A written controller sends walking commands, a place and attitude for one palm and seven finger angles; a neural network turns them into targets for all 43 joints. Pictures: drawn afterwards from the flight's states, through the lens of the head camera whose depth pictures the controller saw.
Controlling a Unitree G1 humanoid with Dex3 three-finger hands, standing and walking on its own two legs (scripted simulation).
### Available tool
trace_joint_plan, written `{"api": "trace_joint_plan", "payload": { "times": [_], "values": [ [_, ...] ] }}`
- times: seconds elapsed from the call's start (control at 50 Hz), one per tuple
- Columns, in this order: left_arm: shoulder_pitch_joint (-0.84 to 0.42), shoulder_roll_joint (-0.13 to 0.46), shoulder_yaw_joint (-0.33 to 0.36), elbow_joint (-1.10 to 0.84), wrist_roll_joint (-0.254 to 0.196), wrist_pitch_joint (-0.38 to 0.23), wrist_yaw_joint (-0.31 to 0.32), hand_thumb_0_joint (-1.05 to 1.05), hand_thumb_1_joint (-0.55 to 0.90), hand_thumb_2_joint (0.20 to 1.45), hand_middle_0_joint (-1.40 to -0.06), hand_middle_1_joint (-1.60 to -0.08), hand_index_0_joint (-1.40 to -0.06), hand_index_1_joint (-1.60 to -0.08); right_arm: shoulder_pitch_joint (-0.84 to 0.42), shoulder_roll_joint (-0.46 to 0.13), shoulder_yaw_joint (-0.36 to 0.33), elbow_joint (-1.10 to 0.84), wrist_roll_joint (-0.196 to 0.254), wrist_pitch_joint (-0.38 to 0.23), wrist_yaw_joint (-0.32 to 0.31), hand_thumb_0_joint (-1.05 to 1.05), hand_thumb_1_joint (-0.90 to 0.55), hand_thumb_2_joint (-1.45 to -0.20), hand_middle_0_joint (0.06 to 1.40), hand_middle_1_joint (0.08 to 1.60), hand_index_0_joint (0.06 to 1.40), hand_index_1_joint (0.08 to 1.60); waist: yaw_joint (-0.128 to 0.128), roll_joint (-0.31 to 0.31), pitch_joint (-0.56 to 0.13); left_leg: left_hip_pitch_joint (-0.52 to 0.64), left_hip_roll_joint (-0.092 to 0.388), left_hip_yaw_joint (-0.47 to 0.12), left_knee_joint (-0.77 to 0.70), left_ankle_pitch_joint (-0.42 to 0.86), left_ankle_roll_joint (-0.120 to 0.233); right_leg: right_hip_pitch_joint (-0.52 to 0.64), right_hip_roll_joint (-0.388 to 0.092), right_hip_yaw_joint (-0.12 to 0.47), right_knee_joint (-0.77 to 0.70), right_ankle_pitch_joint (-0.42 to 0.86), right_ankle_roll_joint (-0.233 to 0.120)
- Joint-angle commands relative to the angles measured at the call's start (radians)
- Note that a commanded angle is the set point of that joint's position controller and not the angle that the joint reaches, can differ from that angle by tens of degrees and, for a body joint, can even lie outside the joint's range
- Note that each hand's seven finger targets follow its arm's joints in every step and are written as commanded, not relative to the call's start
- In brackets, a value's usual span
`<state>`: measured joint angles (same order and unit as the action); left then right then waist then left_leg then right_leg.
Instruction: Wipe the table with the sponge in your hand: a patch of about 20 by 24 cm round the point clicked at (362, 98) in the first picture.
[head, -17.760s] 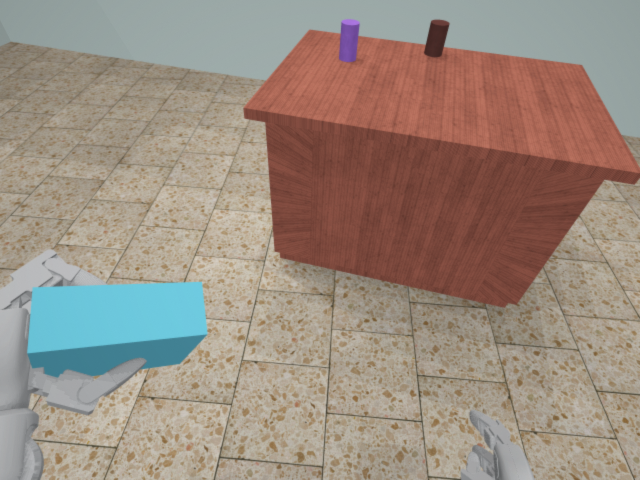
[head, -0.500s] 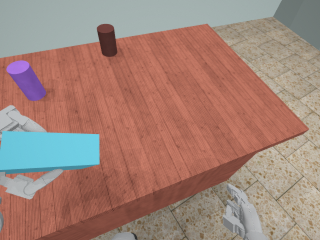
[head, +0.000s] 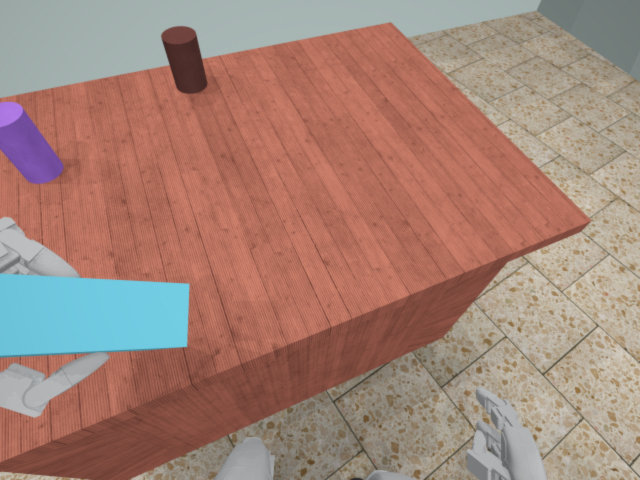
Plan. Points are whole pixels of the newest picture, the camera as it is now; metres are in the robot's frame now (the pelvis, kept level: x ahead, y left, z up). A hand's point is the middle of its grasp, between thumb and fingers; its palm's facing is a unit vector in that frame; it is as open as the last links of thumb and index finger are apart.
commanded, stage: shuffle to correct the standing spot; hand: left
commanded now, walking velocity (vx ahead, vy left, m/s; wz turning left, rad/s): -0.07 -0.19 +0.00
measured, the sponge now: (114, 320) +0.23 +0.20 +0.14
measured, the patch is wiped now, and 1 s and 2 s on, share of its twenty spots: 0.00 0.00 0.00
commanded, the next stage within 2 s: come to a stop and stand still in 0.20 s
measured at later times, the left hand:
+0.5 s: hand (102, 341) +0.20 +0.19 +0.17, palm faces +0.27 -0.84 -0.47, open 9.6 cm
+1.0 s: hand out of the picture +0.22 +0.27 +0.20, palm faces +0.48 -0.76 -0.43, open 9.6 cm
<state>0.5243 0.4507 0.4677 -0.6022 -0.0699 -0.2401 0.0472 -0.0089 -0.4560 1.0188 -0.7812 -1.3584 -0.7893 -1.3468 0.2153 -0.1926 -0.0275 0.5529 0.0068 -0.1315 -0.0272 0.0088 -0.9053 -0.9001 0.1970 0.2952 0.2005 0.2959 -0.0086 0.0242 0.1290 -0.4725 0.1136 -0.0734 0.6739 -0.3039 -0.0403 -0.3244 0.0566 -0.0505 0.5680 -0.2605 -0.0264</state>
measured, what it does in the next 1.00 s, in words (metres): steps on the spot: left foot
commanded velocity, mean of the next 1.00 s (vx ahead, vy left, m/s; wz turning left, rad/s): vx -0.02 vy -0.02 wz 0.00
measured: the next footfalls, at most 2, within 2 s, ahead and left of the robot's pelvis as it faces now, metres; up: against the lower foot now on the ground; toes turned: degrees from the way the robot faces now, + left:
left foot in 0.10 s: +0.03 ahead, +0.09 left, +0.00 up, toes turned -1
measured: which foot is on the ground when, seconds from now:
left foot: up 0.00-0.08, down 0.10-1.00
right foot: down 0.00-1.00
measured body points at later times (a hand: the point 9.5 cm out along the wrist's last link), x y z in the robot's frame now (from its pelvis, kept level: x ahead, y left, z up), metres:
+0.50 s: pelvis +0.00 -0.04 +0.01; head +0.03 -0.04 +0.45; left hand +0.18 +0.23 +0.20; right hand +0.16 -0.28 -0.08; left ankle -0.01 +0.09 -0.73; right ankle +0.02 -0.13 -0.72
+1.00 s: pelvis -0.02 -0.02 +0.01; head +0.00 -0.01 +0.46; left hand +0.19 +0.31 +0.23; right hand +0.16 -0.24 -0.06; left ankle -0.01 +0.09 -0.72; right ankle +0.02 -0.13 -0.72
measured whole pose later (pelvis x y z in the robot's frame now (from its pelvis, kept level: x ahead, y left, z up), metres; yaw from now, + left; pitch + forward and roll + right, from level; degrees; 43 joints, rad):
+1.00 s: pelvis -0.02 -0.02 +0.01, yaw -1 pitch -1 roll +0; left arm 0.25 0.47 0.46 -0.32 -0.05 -0.24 0.11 -0.01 -0.46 1.02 -0.78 -1.36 -0.79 -1.35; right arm 0.20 -0.21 0.01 0.60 0.01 -0.17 -0.01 0.01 -0.91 -0.90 0.20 0.30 0.20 0.30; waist 0.05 -0.01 0.09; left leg -0.22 -0.01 0.00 0.49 -0.25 0.01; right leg -0.26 0.00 -0.07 0.44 -0.16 -0.02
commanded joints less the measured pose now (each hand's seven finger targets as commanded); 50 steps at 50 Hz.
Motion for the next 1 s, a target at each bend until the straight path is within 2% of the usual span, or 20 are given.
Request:
{"api": "trace_joint_plan", "payload": {
  "times": [0.0, 0.04, 0.08, 0.12, 0.14, 0.2, 0.26, 0.3, 0.34, 0.38, 0.42, 0.5, 0.56, 0.7, 0.82, 0.84, 0.86, 0.88, 0.92, 0.98],
  "values": [
    [-0.034, 0.134, 0.079, -0.265, -0.027, -0.026, 0.052, 0.0, 0.1, 1.3, -1.2, -1.6, -1.2, -1.6, -0.04, -0.114, -0.044, -0.135, 0.003, -0.066, -0.009, 0.0, -0.9, -0.9, 0.2, 0.3, 0.2, 0.3, 0.006, -0.152, -0.222, 0.203, -0.096, 0.084, 0.263, -0.082, 0.017, -0.123, -0.318, 0.279, -0.27, -0.061, -0.178],
    [-0.052, 0.126, 0.062, -0.266, -0.031, -0.019, 0.063, 0.0, 0.1, 1.3, -1.2, -1.6, -1.2, -1.6, -0.05, -0.101, -0.015, -0.112, -0.005, -0.064, -0.012, 0.0, -0.9, -0.9, 0.2, 0.3, 0.2, 0.3, -0.012, -0.037, -0.219, 0.223, -0.055, 0.064, -0.085, -0.015, 0.038, -0.041, -0.208, 0.14, -0.139, 0.028, -0.097],
    [-0.057, 0.145, 0.086, -0.264, -0.025, -0.028, 0.062, 0.0, 0.1, 1.3, -1.2, -1.6, -1.2, -1.6, -0.055, -0.134, -0.029, -0.129, -0.008, -0.076, -0.03, 0.0, -0.9, -0.9, 0.2, 0.3, 0.2, 0.3, 0.003, 0.134, -0.203, 0.283, 0.129, -0.173, -0.313, 0.259, 0.103, -0.06, -0.056, 0.037, 0.069, 0.052, 0.016],
    [-0.052, 0.134, 0.078, -0.167, -0.005, -0.025, 0.062, 0.0, 0.1, 1.3, -1.2, -1.6, -1.2, -1.6, -0.06, -0.115, -0.038, -0.11, -0.004, -0.065, -0.025, 0.0, -0.9, -0.9, 0.2, 0.3, 0.2, 0.3, 0.014, 0.068, -0.213, 0.448, 0.236, -0.221, -0.295, 0.648, 0.15, -0.151, -0.034, 0.053, 0.181, -0.146, 0.025],
    [-0.08, 0.124, 0.058, -0.2, -0.007, -0.027, 0.046, 0.0, 0.1, 1.3, -1.2, -1.6, -1.2, -1.6, -0.045, -0.125, -0.036, -0.109, -0.035, -0.056, -0.019, 0.0, -0.9, -0.9, 0.2, 0.3, 0.2, 0.3, 0.006, 0.197, -0.236, 0.402, 0.231, -0.252, -0.301, 0.618, 0.15, -0.129, -0.058, 0.057, 0.2, -0.2, 0.033],
    [-0.133, 0.118, 0.048, -0.254, 0.009, -0.015, 0.043, 0.0, 0.1, 1.3, -1.2, -1.6, -1.2, -1.6, -0.043, -0.12, -0.047, -0.127, -0.025, -0.049, 0.008, 0.0, -0.9, -0.9, 0.2, 0.3, 0.2, 0.3, 0.017, 0.284, -0.22, 0.33, 0.193, -0.118, -0.225, 0.589, 0.117, 0.003, -0.085, 0.047, 0.018, -0.095, 0.006],
    [-0.082, 0.125, 0.051, -0.275, 0.003, -0.013, 0.038, 0.0, 0.1, 1.3, -1.2, -1.6, -1.2, -1.6, -0.038, -0.129, -0.05, -0.162, 0.001, -0.051, 0.029, 0.0, -0.9, -0.9, 0.2, 0.3, 0.2, 0.3, 0.016, 0.197, -0.25, 0.275, 0.134, -0.089, -0.115, 0.401, 0.088, 0.168, -0.08, 0.007, -0.208, 0.129, -0.008],
    [-0.071, 0.129, 0.06, -0.233, 0.001, -0.005, 0.041, 0.0, 0.1, 1.3, -1.2, -1.6, -1.2, -1.6, -0.043, -0.121, -0.039, -0.162, 0.015, -0.045, 0.035, 0.0, -0.9, -0.9, 0.2, 0.3, 0.2, 0.3, 0.003, 0.057, -0.244, 0.135, 0.047, -0.012, -0.068, 0.046, 0.063, 0.251, -0.129, 0.026, -0.204, 0.17, -0.025],
    [0.025, 0.111, 0.055, -0.158, -0.015, 0.017, 0.059, 0.0, 0.1, 1.3, -1.2, -1.6, -1.2, -1.6, -0.014, -0.128, -0.046, -0.154, 0.031, -0.031, 0.024, 0.0, -0.9, -0.9, 0.2, 0.3, 0.2, 0.3, -0.006, -0.167, -0.248, 0.154, -0.085, 0.072, 0.064, -0.13, 0.035, 0.11, -0.241, 0.226, -0.27, -0.052, -0.091],
    [0.035, 0.132, 0.071, -0.184, -0.03, 0.027, 0.075, 0.0, 0.1, 1.3, -1.2, -1.6, -1.2, -1.6, -0.041, -0.118, -0.034, -0.155, 0.03, -0.016, 0.011, 0.0, -0.9, -0.9, 0.2, 0.3, 0.2, 0.3, -0.006, -0.137, -0.21, 0.203, -0.09, 0.051, 0.165, -0.072, 0.037, -0.03, -0.344, 0.307, -0.343, -0.197, -0.151],
    [0.001, 0.179, 0.099, -0.184, -0.026, 0.016, 0.096, 0.0, 0.1, 1.3, -1.2, -1.6, -1.2, -1.6, -0.088, -0.102, 0.003, -0.13, 0.026, -0.014, -0.006, 0.0, -0.9, -0.9, 0.2, 0.3, 0.2, 0.3, -0.014, -0.034, -0.196, 0.23, -0.077, 0.033, -0.052, -0.04, 0.056, 0.003, -0.296, 0.236, -0.28, -0.113, -0.115],
    [-0.058, 0.135, 0.069, -0.138, -0.009, 0.001, 0.113, 0.0, 0.1, 1.3, -1.2, -1.6, -1.2, -1.6, -0.082, -0.133, -0.014, -0.12, 0.016, -0.037, -0.03, 0.0, -0.9, -0.9, 0.2, 0.3, 0.2, 0.3, 0.017, -0.03, -0.211, 0.264, -0.008, -0.032, -0.279, 0.173, 0.093, 0.158, -0.163, 0.137, -0.177, 0.107, -0.012],
    [-0.098, 0.112, 0.027, -0.115, 0.009, 0.012, 0.116, 0.0, 0.1, 1.3, -1.2, -1.6, -1.2, -1.6, -0.092, -0.136, -0.014, -0.117, 0.024, -0.035, -0.027, 0.0, -0.9, -0.9, 0.2, 0.3, 0.2, 0.3, 0.012, 0.101, -0.217, 0.22, 0.019, -0.065, -0.254, 0.284, 0.092, 0.241, -0.156, 0.097, -0.145, 0.255, 0.002],
    [-0.08, 0.097, -0.005, -0.154, 0.006, 0.015, 0.124, 0.0, 0.1, 1.3, -1.2, -1.6, -1.2, -1.6, -0.076, -0.143, -0.031, -0.119, 0.025, -0.036, -0.011, 0.0, -0.9, -0.9, 0.2, 0.3, 0.2, 0.3, 0.008, -0.072, -0.229, 0.229, -0.07, 0.003, -0.149, 0.091, 0.063, 0.189, -0.266, 0.188, -0.245, 0.104, -0.069],
    [-0.08, 0.138, 0.043, -0.155, 0.008, 0.003, 0.123, 0.0, 0.1, 1.3, -1.2, -1.6, -1.2, -1.6, -0.113, -0.138, -0.013, -0.122, 0.022, -0.025, -0.021, 0.0, -0.9, -0.9, 0.2, 0.3, 0.2, 0.3, 0.012, 0.056, -0.17, 0.213, -0.006, -0.072, -0.311, 0.097, 0.084, 0.17, -0.167, 0.108, -0.213, 0.057, -0.017],
    [-1.027, 0.834, 0.554, -0.3, 0.147, -0.09, 0.107, 0.0, 0.1, 1.3, -1.2, -1.6, -1.2, -1.6, 0.061, -0.138, -0.018, -0.077, -0.03, -0.082, -0.038, 0.0, -0.9, -0.9, 0.2, 0.3, 0.2, 0.3, 0.07, -0.085, -0.126, 0.083, -0.059, 0.074, -0.13, 0.243, 0.075, 0.16, -0.15, 0.171, -0.228, 0.245, 0.045],
    [-0.527, 0.29, 0.195, 0.222, 0.057, -0.056, 0.061, 0.0, 0.1, 1.3, -1.2, -1.6, -1.2, -1.6, 0.015, -0.055, 0.008, -0.053, -0.01, -0.085, -0.028, 0.0, -0.9, -0.9, 0.2, 0.3, 0.2, 0.3, 0.039, -0.121, -0.306, 0.172, -0.155, 0.088, -0.119, 0.182, 0.058, 0.228, -0.226, 0.183, -0.199, 0.348, -0.046],
    [-0.319, 0.227, 0.141, 0.147, 0.036, -0.07, 0.067, 0.0, 0.1, 1.3, -1.2, -1.6, -1.2, -1.6, -0.002, -0.098, -0.01, -0.118, -0.003, -0.096, -0.019, 0.0, -0.9, -0.9, 0.2, 0.3, 0.2, 0.3, 0.074, -0.077, -0.22, 0.174, -0.114, 0.067, -0.137, 0.155, 0.037, 0.233, -0.249, 0.271, -0.252, 0.478, -0.018],
    [-0.229, 0.041, -0.033, 0.158, 0.003, -0.075, 0.053, 0.0, 0.1, 1.3, -1.2, -1.6, -1.2, -1.6, -0.048, -0.124, -0.005, -0.095, 0.015, -0.1, 0.0, 0.0, -0.9, -0.9, 0.2, 0.3, 0.2, 0.3, 0.047, 0.117, -0.315, 0.292, -0.099, 0.059, -0.253, 0.231, 0.051, 0.272, -0.207, 0.163, -0.159, 0.355, -0.031],
    [-0.162, 0.025, -0.102, -0.009, 0.008, -0.082, 0.052, 0.0, 0.1, 1.3, -1.2, -1.6, -1.2, -1.6, -0.061, -0.146, -0.01, -0.109, 0.008, -0.101, 0.03, 0.0, -0.9, -0.9, 0.2, 0.3, 0.2, 0.3, 0.06, 0.097, -0.285, 0.246, -0.037, 0.0, -0.301, 0.316, 0.063, 0.264, -0.138, 0.081, -0.132, 0.217, 0.009]
  ]
}}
